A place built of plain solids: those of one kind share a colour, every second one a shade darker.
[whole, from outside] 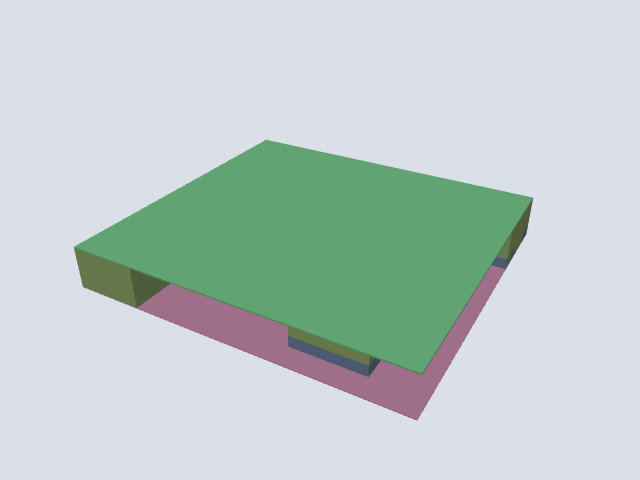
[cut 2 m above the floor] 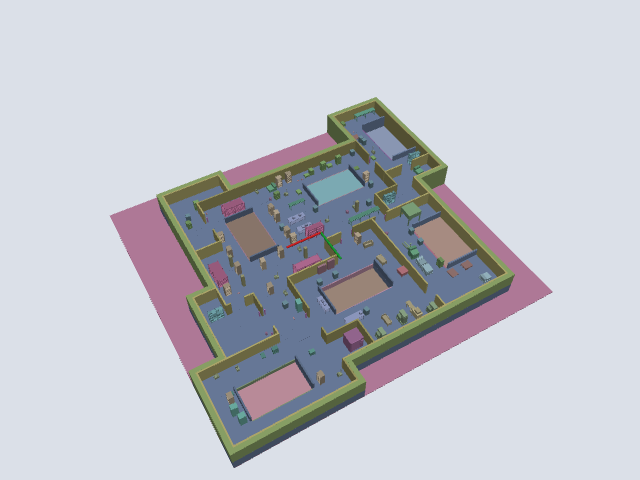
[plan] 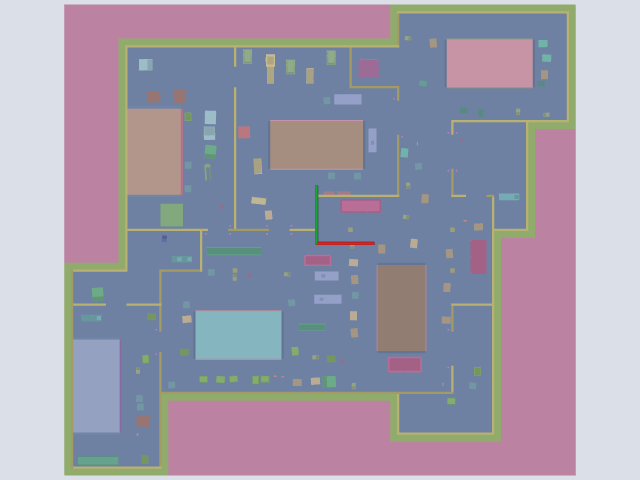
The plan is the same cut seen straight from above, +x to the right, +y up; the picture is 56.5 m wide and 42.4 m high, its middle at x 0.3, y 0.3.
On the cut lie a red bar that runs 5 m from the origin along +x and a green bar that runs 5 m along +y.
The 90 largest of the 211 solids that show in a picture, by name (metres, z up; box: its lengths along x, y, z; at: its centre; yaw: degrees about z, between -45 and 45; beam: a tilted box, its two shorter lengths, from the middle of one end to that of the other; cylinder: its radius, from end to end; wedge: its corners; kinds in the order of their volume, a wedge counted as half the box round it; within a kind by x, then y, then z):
{
 "floor_1": {"box": [9.2, 3.8, 1.5], "at": [-17.7, -18.6, -0.75]},
 "floor_2": {"box": [11.6, 2.6, 1.5], "at": [-16.5, -7.2, -0.75]},
 "floor_3": {"box": [4.2, 2.8, 1.5], "at": [-15.2, -15.3, -0.75]},
 "floor_4": {"box": [6.6, 1.8, 1.5], "at": [-14.0, -9.4, -0.75]},
 "floor_5": {"box": [27.6, 4.0, 1.5], "at": [-8.5, -3.9, -0.75]},
 "floor_6": {"box": [7.7, 4.4, 1.5], "at": [-7.95, 8.7, -0.75]},
 "floor_7": {"box": [38.6, 0.2, 1.5], "at": [-3.0, -1.8, -0.75]},
 "floor_8": {"box": [29.0, 4.4, 1.5], "at": [-3.0, 15.9, -0.75]},
 "floor_9": {"box": [33.8, 2.2, 1.5], "at": [-0.6, -0.6, -0.75]},
 "floor_10": {"box": [33.6, 3.6, 1.5], "at": [-0.5, -12.1, -0.75]},
 "floor_11": {"box": [36.8, 3.8, 1.5], "at": [0.9, 2.4, -0.75]},
 "floor_12": {"box": [8.4, 3.6, 1.5], "at": [1.1, -7.7, -0.75]},
 "floor_13": {"box": [40.4, 1.8, 1.5], "at": [2.7, 12.8, -0.75]},
 "floor_14": {"box": [31.1, 2.2, 1.5], "at": [3.75, 5.4, -0.75]},
 "floor_15": {"box": [34.7, 1.0, 1.5], "at": [5.55, 11.4, -0.75]},
 "floor_16": {"box": [19.4, 0.8, 1.5], "at": [6.6, -9.9, -0.75]},
 "floor_17": {"box": [9.8, 3.6, 1.5], "at": [11.4, -15.7, -0.75]},
 "floor_18": {"box": [15.2, 3.6, 1.5], "at": [11.7, 8.3, -0.75]},
 "floor_19": {"box": [6.6, 7.6, 1.5], "at": [13.0, -5.7, -0.75]},
 "floor_20": {"box": [18.8, 0.8, 1.5], "at": [13.5, 10.5, -0.75]},
 "floor_21": {"box": [16.4, 3.0, 1.5], "at": [14.7, 19.6, -0.75]},
 "floor_22": {"box": [3.8, 4.4, 1.5], "at": [21.0, 15.9, -0.75]},
 "wall_rim_1": {"box": [0.6, 17.6, 5.6], "at": [-22.0, -11.1, 1.3]},
 "wall_rim_2": {"box": [5.4, 0.6, 5.6], "at": [-19.6, -2.0, 1.3]},
 "wall_rim_3": {"box": [9.2, 0.6, 5.6], "at": [-17.7, -20.2, 1.3]},
 "wall_rim_4": {"box": [0.6, 19.2, 5.6], "at": [-17.2, 7.9, 1.3]},
 "wall_rim_5": {"box": [0.6, 6.0, 5.6], "at": [-13.4, -16.9, 1.3]},
 "wall_rim_6": {"box": [24.6, 0.6, 5.6], "at": [-5.2, 17.8, 1.3]},
 "wall_rim_7": {"box": [20.8, 0.6, 5.6], "at": [-3.3, -13.6, 1.3]},
 "wall_rim_8": {"box": [0.6, 3.0, 5.6], "at": [6.8, -15.4, 1.3]},
 "wall_rim_9": {"box": [0.6, 2.4, 5.6], "at": [6.8, 19.3, 1.3]},
 "wall_rim_10": {"box": [9.8, 0.6, 5.6], "at": [11.4, -17.2, 1.3]},
 "wall_rim_11": {"box": [16.4, 0.6, 5.6], "at": [14.7, 20.8, 1.3]},
 "wall_rim_12": {"box": [0.6, 17.4, 5.6], "at": [16.0, -8.2, 1.3]},
 "wall_rim_13": {"box": [3.6, 0.6, 5.6], "at": [17.5, 0.8, 1.3]},
 "wall_rim_14": {"box": [0.6, 9.0, 5.6], "at": [19.0, 5.6, 1.3]},
 "wall_rim_15": {"box": [4.2, 0.6, 5.6], "at": [20.8, 10.4, 1.3]},
 "wall_rim_16": {"box": [0.6, 9.8, 5.6], "at": [22.6, 15.6, 1.3]},
 "ceil_all_1": {"box": [45.2, 41.6, 0.2], "at": [0.3, 0.3, 4.2]},
 "wall_1": {"box": [0.2, 17.6, 5.6], "at": [-21.6, -11.1, 1.3]},
 "wall_2": {"box": [3.1, 0.2, 5.6], "at": [-20.15, -5.4, 1.3]},
 "wall_3": {"box": [5.0, 0.2, 5.6], "at": [-19.2, -2.4, 1.3]},
 "wall_4": {"box": [8.0, 0.2, 5.6], "at": [-17.7, -19.8, 1.3]},
 "wall_5": {"box": [0.2, 20.0, 5.6], "at": [-16.8, 7.5, 1.3]},
 "wall_6": {"box": [3.1, 0.2, 5.6], "at": [-15.25, -5.4, 1.3]},
 "wall_7": {"box": [0.2, 10.3, 5.6], "at": [-13.8, -14.75, 1.3]},
 "wall_8": {"box": [0.2, 5.5, 5.6], "at": [-13.8, -5.05, 1.3]},
 "wall_9": {"box": [7.3, 0.2, 5.6], "at": [-13.25, 1.2, 1.3]},
 "wall_10": {"box": [3.8, 0.2, 5.6], "at": [-12.0, -2.4, 1.3]},
 "wall_11": {"box": [0.2, 3.8, 5.6], "at": [-10.2, -0.6, 1.3]},
 "wall_12": {"box": [0.2, 12.7, 5.6], "at": [-7.2, 7.45, 1.3]},
 "wall_13": {"box": [0.2, 1.9, 5.6], "at": [-7.2, 16.55, 1.3]},
 "wall_14": {"box": [3.6, 0.2, 5.6], "at": [-6.0, 1.2, 1.3]},
 "wall_15": {"box": [24.2, 0.2, 5.6], "at": [-4.8, 17.4, 1.3]},
 "wall_16": {"box": [2.5, 0.2, 5.6], "at": [-1.15, 1.2, 1.3]},
 "wall_17": {"box": [26.0, 0.2, 5.6], "at": [-0.9, -13.2, 1.3]},
 "wall_18": {"box": [0.2, 3.2, 5.6], "at": [0.0, 2.7, 1.3]},
 "wall_19": {"box": [0.2, 3.8, 5.6], "at": [3.0, 15.6, 1.3]},
 "wall_20": {"box": [7.4, 0.2, 5.6], "at": [3.6, 4.2, 1.3]},
 "wall_21": {"box": [4.4, 0.2, 5.6], "at": [5.1, 13.8, 1.3]},
 "wall_22": {"box": [0.2, 3.8, 5.6], "at": [7.2, -15.0, 1.3]},
 "wall_23": {"box": [0.2, 5.5, 5.6], "at": [7.2, 6.85, 1.3]},
 "wall_24": {"box": [0.2, 3.2, 5.6], "at": [7.2, 18.9, 1.3]},
 "wall_25": {"box": [8.6, 0.2, 5.6], "at": [11.4, -16.8, 1.3]},
 "wall_26": {"box": [0.2, 2.5, 5.6], "at": [12.0, -12.05, 1.3]},
 "wall_27": {"box": [0.2, 2.5, 5.6], "at": [12.0, -6.55, 1.3]},
 "wall_28": {"box": [0.2, 2.5, 5.6], "at": [12.0, 5.35, 1.3]},
 "wall_29": {"box": [3.8, 0.2, 5.6], "at": [13.8, -5.4, 1.3]},
 "wall_30": {"box": [15.2, 0.2, 5.6], "at": [14.7, 20.4, 1.3]},
 "wall_31": {"box": [0.2, 21.2, 5.6], "at": [15.6, -6.3, 1.3]},
 "wall_32": {"box": [3.2, 0.2, 5.6], "at": [17.1, 1.2, 1.3]},
 "wall_33": {"box": [10.4, 0.2, 5.6], "at": [17.1, 10.8, 1.3]},
 "wall_34": {"box": [0.2, 9.8, 5.6], "at": [18.6, 6.0, 1.3]},
 "wall_35": {"box": [0.2, 9.8, 5.6], "at": [22.2, 15.6, 1.3]},
 "floor_base_1": {"box": [45.2, 41.6, 0.1], "at": [0.3, 0.3, -1.55]},
 "floor_mixer_bed_1": {"box": [8.2, 4.2, 0.62], "at": [0.0, 8.7, -1.19]},
 "floor_mixer_bed_2": {"box": [4.2, 7.6, 1.5], "at": [7.5, -5.7, -0.75]},
 "floor_tanker_bay_1": {"box": [4.7, 7.6, 1.5], "at": [-14.35, 8.1, -0.75]},
 "floor_belt_bed_1": {"box": [7.6, 4.2, 1.5], "at": [-6.9, -8.1, -0.75]},
 "floor_oven_bed_1": {"box": [7.6, 4.2, 0.94], "at": [15.3, 15.9, -1.03]},
 "floor_dock_well_1": {"box": [4.1, 8.2, 0.56], "at": [-19.45, -12.6, -1.22]},
 "wall_low_1": {"box": [4.3, 0.2, 2.5], "at": [-19.55, -16.8, -0.25]},
 "wall_low_2": {"box": [4.3, 0.2, 2.5], "at": [-19.55, -8.4, -0.25]},
 "wall_low_3": {"box": [4.9, 0.2, 2.5], "at": [-14.45, 4.2, -0.25]},
 "wall_low_4": {"box": [4.9, 0.2, 2.5], "at": [-14.45, 12.0, -0.25]},
 "wall_low_5": {"box": [0.2, 4.2, 2.5], "at": [-10.8, -8.1, -0.25]},
 "wall_low_6": {"box": [0.2, 4.2, 2.5], "at": [-4.2, 8.7, -0.25]},
 "rackoven_1": {"box": [1.8, 1.6, 2.3], "at": [4.6, 15.45, 1.25]},
 "silo_1": {"box": [2.0, 2.0, 1.6], "at": [-12.8, 2.5, 2.1]},
 "floor_band_tanker_bay_1": {"box": [0.2, 7.6, 1.5], "at": [-11.9, 8.1, -0.75]}
}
